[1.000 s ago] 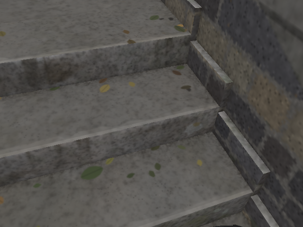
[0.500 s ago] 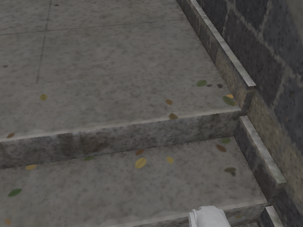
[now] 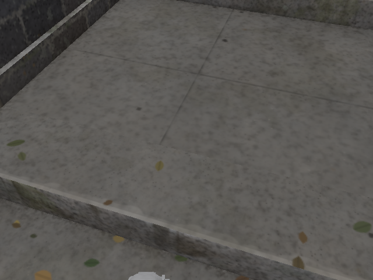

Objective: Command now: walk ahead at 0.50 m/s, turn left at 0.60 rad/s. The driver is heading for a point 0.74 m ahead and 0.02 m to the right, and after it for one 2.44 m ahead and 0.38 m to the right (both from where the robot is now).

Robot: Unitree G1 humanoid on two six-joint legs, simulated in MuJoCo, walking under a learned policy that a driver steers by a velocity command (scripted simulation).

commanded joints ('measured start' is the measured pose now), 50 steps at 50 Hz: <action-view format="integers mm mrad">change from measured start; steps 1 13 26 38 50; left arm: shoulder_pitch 84 196 -154 -721 -122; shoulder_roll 20 77 18 98 145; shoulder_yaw -25 -7 47 3 87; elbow -12 22 -223 -509 -166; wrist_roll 13 -41 -90 -120 -81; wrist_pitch -20 -16 -21 77 -5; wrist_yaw -12 -64 -78 -57 -8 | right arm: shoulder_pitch -75 -492 138 361 50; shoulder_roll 14 26 -65 -68 -58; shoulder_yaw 14 47 -44 35 -17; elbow -60 -300 83 162 -52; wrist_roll -13 -10 -56 -112 -45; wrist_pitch -16 66 -59 -74 -108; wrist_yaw -18 27 -39 -23 -38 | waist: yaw -20 -37 -59 -112 -6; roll -83 -123 -17 40 -72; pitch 106 198 79 156 -11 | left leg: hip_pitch -340 248 836 825 306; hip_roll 21 13 210 122 -127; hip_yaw -67 307 -308 246 -132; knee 85 -440 -1457 -1888 -128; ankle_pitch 11 -192 -11 139 -81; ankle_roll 43 -48 -30 -84 -175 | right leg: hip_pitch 272 126 -705 -715 -73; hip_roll -297 -307 3 -15 -56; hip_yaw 285 20 576 220 986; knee -285 -518 1588 1078 114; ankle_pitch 55 738 200 210 222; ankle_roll -201 -226 -167 -170 -306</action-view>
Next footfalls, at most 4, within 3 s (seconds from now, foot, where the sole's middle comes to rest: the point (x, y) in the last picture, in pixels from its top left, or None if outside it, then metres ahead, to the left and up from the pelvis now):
0.32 left None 0.37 0.20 -0.62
0.84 right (204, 211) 0.66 0.02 -0.46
1.34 left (162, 150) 0.91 0.19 -0.46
1.72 right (215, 192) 0.73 -0.01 -0.46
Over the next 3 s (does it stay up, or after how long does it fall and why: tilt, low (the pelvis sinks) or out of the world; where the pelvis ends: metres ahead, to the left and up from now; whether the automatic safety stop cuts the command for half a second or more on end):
stays up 1.00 0.02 0.31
